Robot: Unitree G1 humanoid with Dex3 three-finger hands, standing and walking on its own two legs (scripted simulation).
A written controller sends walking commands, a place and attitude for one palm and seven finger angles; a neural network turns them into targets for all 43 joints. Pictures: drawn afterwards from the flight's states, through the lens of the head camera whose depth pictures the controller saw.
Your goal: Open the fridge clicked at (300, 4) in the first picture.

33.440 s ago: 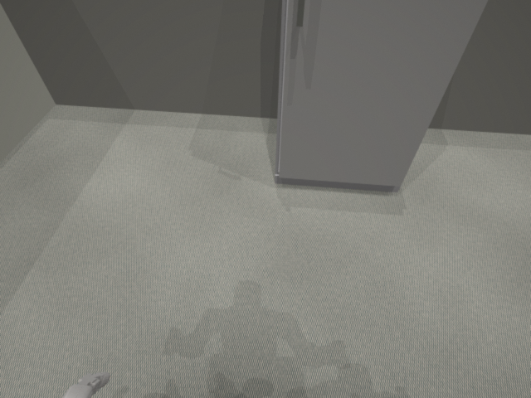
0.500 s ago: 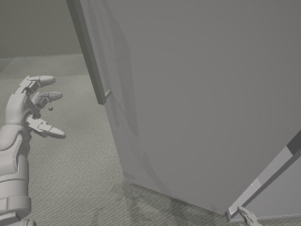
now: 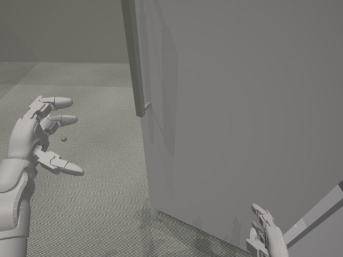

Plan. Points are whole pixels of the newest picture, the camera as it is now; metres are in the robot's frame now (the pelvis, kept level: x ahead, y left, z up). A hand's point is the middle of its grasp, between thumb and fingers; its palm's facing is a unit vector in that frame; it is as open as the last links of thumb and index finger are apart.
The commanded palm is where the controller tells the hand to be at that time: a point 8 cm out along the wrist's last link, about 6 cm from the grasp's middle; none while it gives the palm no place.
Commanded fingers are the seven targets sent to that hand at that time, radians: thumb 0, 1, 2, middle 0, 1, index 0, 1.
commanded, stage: draw the hand back to the body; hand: left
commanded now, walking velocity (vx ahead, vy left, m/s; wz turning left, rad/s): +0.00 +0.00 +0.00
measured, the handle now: (138, 47) +0.51 +0.16 +0.27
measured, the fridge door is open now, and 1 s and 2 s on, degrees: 66 66 66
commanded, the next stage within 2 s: step back with the hand held close in 1.00 s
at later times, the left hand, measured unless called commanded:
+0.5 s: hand (51, 155) +0.23 +0.27 +0.16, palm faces +0.44 -0.83 -0.35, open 10.0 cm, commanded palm +0.18 +0.30 +0.18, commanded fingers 0.00 0.72 0.81 -0.21 -0.41 -0.21 -0.41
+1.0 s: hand (50, 169) +0.21 +0.26 +0.15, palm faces +0.46 -0.81 -0.36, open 7.4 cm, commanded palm +0.16 +0.29 +0.18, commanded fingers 0.00 0.90 0.90 -0.20 -0.30 -0.20 -0.30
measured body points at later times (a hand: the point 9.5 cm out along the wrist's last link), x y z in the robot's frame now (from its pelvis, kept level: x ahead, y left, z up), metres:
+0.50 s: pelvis +0.02 +0.01 +0.00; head +0.00 -0.01 +0.45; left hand +0.21 +0.31 +0.18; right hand +0.19 -0.22 -0.08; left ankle +0.01 +0.13 -0.74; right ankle +0.01 -0.14 -0.74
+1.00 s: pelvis +0.02 -0.01 +0.01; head -0.01 -0.02 +0.45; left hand +0.18 +0.30 +0.18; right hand +0.20 -0.22 -0.08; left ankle +0.01 +0.13 -0.74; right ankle +0.01 -0.14 -0.74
